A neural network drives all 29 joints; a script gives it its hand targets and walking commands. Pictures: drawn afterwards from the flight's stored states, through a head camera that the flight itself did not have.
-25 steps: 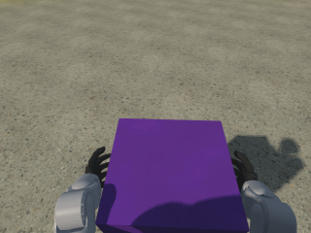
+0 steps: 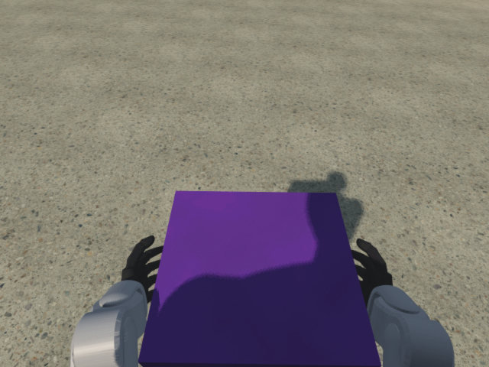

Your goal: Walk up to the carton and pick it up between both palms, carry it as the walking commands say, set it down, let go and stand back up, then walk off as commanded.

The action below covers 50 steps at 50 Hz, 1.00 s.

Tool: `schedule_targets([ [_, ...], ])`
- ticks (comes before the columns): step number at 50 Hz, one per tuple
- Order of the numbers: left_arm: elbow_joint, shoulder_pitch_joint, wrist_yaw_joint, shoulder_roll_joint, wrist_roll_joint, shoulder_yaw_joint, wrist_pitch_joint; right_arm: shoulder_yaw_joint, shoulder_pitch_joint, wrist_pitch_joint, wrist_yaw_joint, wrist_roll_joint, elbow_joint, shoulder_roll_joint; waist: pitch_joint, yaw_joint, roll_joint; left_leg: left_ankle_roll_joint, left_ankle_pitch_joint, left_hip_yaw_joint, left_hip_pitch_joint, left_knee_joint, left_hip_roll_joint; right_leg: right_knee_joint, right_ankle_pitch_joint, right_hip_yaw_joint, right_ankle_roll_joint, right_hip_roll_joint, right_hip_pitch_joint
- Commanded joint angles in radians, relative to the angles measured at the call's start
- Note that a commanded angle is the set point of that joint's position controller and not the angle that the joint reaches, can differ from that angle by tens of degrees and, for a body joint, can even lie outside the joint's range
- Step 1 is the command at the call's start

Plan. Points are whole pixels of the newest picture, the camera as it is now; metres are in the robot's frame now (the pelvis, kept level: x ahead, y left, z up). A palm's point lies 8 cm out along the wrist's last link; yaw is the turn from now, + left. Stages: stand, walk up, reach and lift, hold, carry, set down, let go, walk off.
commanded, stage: carry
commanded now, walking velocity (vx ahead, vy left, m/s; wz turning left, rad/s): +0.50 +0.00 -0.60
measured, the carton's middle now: (253, 300) +0.26 +0.02 +0.01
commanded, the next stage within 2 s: none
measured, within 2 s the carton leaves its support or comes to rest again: neither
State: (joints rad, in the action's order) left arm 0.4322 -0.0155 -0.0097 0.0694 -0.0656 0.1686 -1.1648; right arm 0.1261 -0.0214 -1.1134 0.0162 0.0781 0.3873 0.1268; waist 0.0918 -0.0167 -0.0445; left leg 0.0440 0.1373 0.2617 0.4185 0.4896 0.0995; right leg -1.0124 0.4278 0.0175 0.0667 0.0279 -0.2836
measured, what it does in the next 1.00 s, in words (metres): walks ahead, turning right: right foot, then left foot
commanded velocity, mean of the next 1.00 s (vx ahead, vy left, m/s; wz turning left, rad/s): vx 0.50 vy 0.00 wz -0.60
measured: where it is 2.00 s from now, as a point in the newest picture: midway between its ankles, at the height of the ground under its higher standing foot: (357, 215)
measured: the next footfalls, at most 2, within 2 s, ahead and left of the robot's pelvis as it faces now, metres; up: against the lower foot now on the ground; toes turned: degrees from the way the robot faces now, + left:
right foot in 0.42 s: +0.39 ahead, -0.14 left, +0.00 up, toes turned -19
left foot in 0.78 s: +0.70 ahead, -0.01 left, +0.00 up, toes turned -15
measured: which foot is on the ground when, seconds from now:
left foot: down 0.00-0.44, up 0.46-0.76, down 0.78-1.00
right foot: up 0.00-0.40, down 0.42-0.80, up 0.82-1.00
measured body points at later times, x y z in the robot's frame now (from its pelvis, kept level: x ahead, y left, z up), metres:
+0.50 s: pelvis +0.32 -0.05 -0.01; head +0.34 -0.04 +0.44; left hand +0.60 +0.08 +0.04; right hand +0.55 -0.26 +0.05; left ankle +0.13 +0.12 -0.64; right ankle +0.35 -0.13 -0.73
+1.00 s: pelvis +0.65 -0.11 +0.02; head +0.66 -0.09 +0.47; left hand +0.96 -0.12 +0.08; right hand +0.75 -0.39 +0.09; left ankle +0.67 +0.00 -0.73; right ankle +0.56 -0.20 -0.66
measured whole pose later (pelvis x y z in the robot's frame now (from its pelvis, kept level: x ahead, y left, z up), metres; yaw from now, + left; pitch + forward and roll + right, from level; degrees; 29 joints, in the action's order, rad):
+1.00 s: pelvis +0.65 -0.11 +0.02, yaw -35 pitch +4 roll -1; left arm 0.43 -0.05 -0.02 0.10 -0.06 0.16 -1.17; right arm 0.16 0.00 -1.13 0.02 0.07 0.45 0.13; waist 0.09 0.03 -0.02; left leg -0.01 0.25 0.34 0.15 0.34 0.13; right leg -0.99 0.29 -0.09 0.02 -0.06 -0.52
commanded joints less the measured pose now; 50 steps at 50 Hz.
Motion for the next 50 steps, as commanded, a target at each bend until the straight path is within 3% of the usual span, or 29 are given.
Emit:
schedule_targets([
  [1,0.127,-0.536,0.227,0.797,0.387,-0.813,0.003,-0.725,-0.425,-0.021,-0.192,-0.332,0.105,0.794,0.179,0.03,0.128,0.03,0.344,-0.404,-0.387,-0.356,0.352,-0.151,-0.056,0.023,-0.006,-0.139,-0.321],
  [2,0.105,-0.523,0.224,0.81,0.383,-0.801,0.006,-0.728,-0.45,-0.022,-0.196,-0.345,0.114,0.799,0.168,0.028,0.128,0.01,0.271,-0.311,-0.372,-0.356,0.322,-0.096,-0.075,-0.006,-0.013,-0.14,-0.306],
  [4,0.069,-0.488,0.213,0.82,0.364,-0.785,0.005,-0.725,-0.46,-0.032,-0.205,-0.357,0.107,0.787,0.165,0.028,0.162,0.002,0.204,-0.22,-0.381,-0.365,0.298,-0.001,-0.13,-0.039,-0.018,-0.137,-0.291],
  [7,0.051,-0.454,0.194,0.816,0.326,-0.773,0.002,-0.729,-0.439,-0.049,-0.222,-0.365,0.085,0.774,0.132,0.03,0.172,0.016,0.115,-0.144,-0.435,-0.379,0.289,0.097,-0.215,-0.075,-0.022,-0.136,-0.331],
  [11,0.053,-0.447,0.178,0.812,0.303,-0.776,-0.009,-0.73,-0.451,-0.063,-0.239,-0.374,0.091,0.75,0.079,0.028,0.19,-0.001,-0.083,-0.023,-0.492,-0.332,0.252,0.212,-0.299,-0.126,-0.015,-0.121,-0.363],
  [15,0.075,-0.462,0.177,0.81,0.31,-0.793,-0.018,-0.732,-0.451,-0.071,-0.243,-0.372,0.108,0.736,0.028,0.033,0.204,-0.013,-0.228,0.055,-0.54,-0.288,0.252,0.319,-0.312,-0.191,0.003,-0.101,-0.355],
  [16,0.082,-0.466,0.178,0.809,0.315,-0.799,-0.019,-0.733,-0.451,-0.072,-0.242,-0.369,0.114,0.733,0.028,0.031,0.205,-0.021,-0.322,0.084,-0.544,-0.258,0.249,0.351,-0.302,-0.213,0.011,-0.085,-0.322],
  [18,0.094,-0.469,0.181,0.804,0.326,-0.811,-0.021,-0.732,-0.444,-0.073,-0.239,-0.361,0.127,0.72,0.059,0.024,0.23,-0.044,-0.643,0.126,-0.575,-0.134,0.243,0.404,-0.286,-0.277,0.022,-0.014,-0.231],
  [20,0.092,-0.472,0.186,0.811,0.333,-0.82,-0.022,-0.722,-0.418,-0.074,-0.235,-0.346,0.129,0.701,0.137,0.008,0.254,-0.087,-0.831,0.16,-0.583,0.12,0.218,0.507,-0.293,-0.321,0.042,0.072,-0.069],
  [21,0.08,-0.454,0.188,0.821,0.339,-0.824,-0.02,-0.714,-0.424,-0.074,-0.233,-0.338,0.125,0.689,0.21,-0.029,0.208,-0.122,-0.732,0.157,-0.436,0.361,0.184,0.588,-0.326,-0.251,0.084,0.078,0.161],
  [22,0.069,-0.45,0.19,0.824,0.345,-0.83,-0.014,-0.712,-0.443,-0.074,-0.233,-0.334,0.129,0.68,0.249,-0.039,0.007,-0.159,-0.356,0.084,-0.103,0.655,0.105,0.593,-0.361,0.143,0.195,-0.13,0.377],
  [23,0.075,-0.464,0.197,0.836,0.359,-0.827,-0.005,-0.727,-0.454,-0.071,-0.228,-0.337,0.141,0.699,0.283,-0.013,-0.236,-0.176,0.354,-0.078,0.253,0.858,-0.052,0.65,-0.571,0.565,0.314,-0.298,0.595],
  [24,0.114,-0.509,0.199,0.851,0.39,-0.841,-0.002,-0.7,-0.418,-0.061,-0.224,-0.332,0.082,0.724,0.326,-0.004,-0.08,-0.143,0.424,-0.217,0.354,0.919,-0.012,0.626,-0.78,0.526,0.308,-0.332,0.672],
  [25,0.111,-0.498,0.203,0.864,0.388,-0.831,0.007,-0.699,-0.395,-0.05,-0.222,-0.334,0.064,0.759,0.32,-0.007,-0.009,-0.128,0.378,-0.258,0.367,0.897,0.035,0.613,-0.854,0.445,0.29,-0.332,0.649],
  [26,0.125,-0.496,0.206,0.877,0.387,-0.837,0.016,-0.703,-0.391,-0.038,-0.222,-0.345,0.064,0.789,0.284,-0.007,0.045,-0.123,0.322,-0.263,0.347,0.782,0.067,0.633,-0.831,0.363,0.246,-0.321,0.56],
  [27,0.126,-0.494,0.209,0.894,0.39,-0.838,0.025,-0.711,-0.403,-0.023,-0.219,-0.354,0.091,0.809,0.261,-0.003,0.051,-0.128,0.293,-0.262,0.274,0.631,0.085,0.658,-0.758,0.271,0.201,-0.287,0.449],
  [28,0.122,-0.488,0.211,0.904,0.396,-0.831,0.034,-0.715,-0.418,-0.011,-0.212,-0.352,0.124,0.813,0.269,-0.001,0.009,-0.139,0.289,-0.233,0.205,0.534,0.071,0.677,-0.712,0.209,0.181,-0.257,0.384],
  [30,0.144,-0.469,0.213,0.887,0.401,-0.837,0.047,-0.719,-0.403,0.008,-0.197,-0.338,0.158,0.804,0.259,-0.002,-0.056,-0.142,0.3,-0.192,0.181,0.396,0.028,0.722,-0.683,0.196,0.183,-0.252,0.356],
  [33,0.173,-0.394,0.211,0.823,0.378,-0.825,0.05,-0.739,-0.346,0.012,-0.185,-0.332,0.178,0.781,0.25,-0.004,-0.098,-0.137,0.101,-0.137,0.104,0.169,-0.02,0.71,-0.752,0.106,0.135,-0.2,0.342],
  [36,0.177,-0.342,0.207,0.768,0.344,-0.809,0.04,-0.753,-0.321,0.001,-0.184,-0.336,0.185,0.75,0.214,-0.005,-0.112,-0.134,-0.041,-0.096,-0.041,0.007,-0.065,0.673,-0.786,0.046,0.097,-0.156,0.274],
  [38,0.167,-0.335,0.203,0.737,0.329,-0.809,0.029,-0.761,-0.316,-0.01,-0.189,-0.342,0.172,0.734,0.234,0.011,-0.082,-0.132,-0.092,-0.061,-0.275,-0.106,-0.075,0.54,-0.688,-0.002,0.06,-0.114,0.166],
  [39,0.16,-0.338,0.203,0.723,0.321,-0.813,0.023,-0.759,-0.31,-0.016,-0.191,-0.34,0.156,0.723,0.279,0.024,-0.023,-0.115,-0.005,-0.126,-0.466,-0.117,-0.007,0.397,-0.574,-0.041,0.027,-0.068,0.034],
  [40,0.142,-0.35,0.208,0.714,0.319,-0.811,0.013,-0.746,-0.287,-0.024,-0.192,-0.318,0.131,0.687,0.344,0.045,0.193,-0.049,0.254,-0.461,-0.62,-0.196,0.257,0.115,-0.302,-0.077,-0.016,-0.011,-0.149],
  [41,0.139,-0.389,0.213,0.701,0.335,-0.818,0.005,-0.732,-0.297,-0.023,-0.191,-0.308,0.096,0.681,0.301,0.04,0.417,0.053,0.353,-0.762,-0.645,-0.304,0.459,-0.065,0.076,-0.07,-0.018,0.039,-0.35],
  [42,0.124,-0.437,0.219,0.714,0.345,-0.823,-0.001,-0.737,-0.333,-0.026,-0.188,-0.303,0.111,0.693,0.258,0.039,0.317,0.089,0.444,-0.725,-0.523,-0.302,0.466,-0.182,0.086,0.011,-0.01,-0.055,-0.35],
  [43,0.139,-0.481,0.225,0.746,0.37,-0.832,0.0,-0.739,-0.352,-0.025,-0.19,-0.308,0.117,0.726,0.189,0.042,0.211,0.079,0.384,-0.607,-0.459,-0.321,0.412,-0.199,0.017,0.023,-0.014,-0.092,-0.361],
  [44,0.141,-0.513,0.226,0.771,0.38,-0.824,0.002,-0.741,-0.392,-0.026,-0.194,-0.324,0.13,0.752,0.14,0.044,0.152,0.062,0.286,-0.478,-0.426,-0.331,0.387,-0.17,-0.031,0.023,-0.022,-0.134,-0.386],
  [46,0.111,-0.488,0.217,0.797,0.371,-0.8,0.002,-0.741,-0.432,-0.03,-0.203,-0.353,0.151,0.769,0.122,0.044,0.14,0.015,0.146,-0.307,-0.446,-0.336,0.335,-0.053,-0.075,-0.021,-0.041,-0.147,-0.384],
  [50,0.061,-0.421,0.192,0.793,0.321,-0.777,0.002,-0.737,-0.415,-0.048,-0.227,-0.376,0.124,0.749,0.104,0.046,0.172,0.005,-0.085,-0.14,-0.532,-0.326,0.287,0.091,-0.2,-0.098,-0.046,-0.129,-0.393],
])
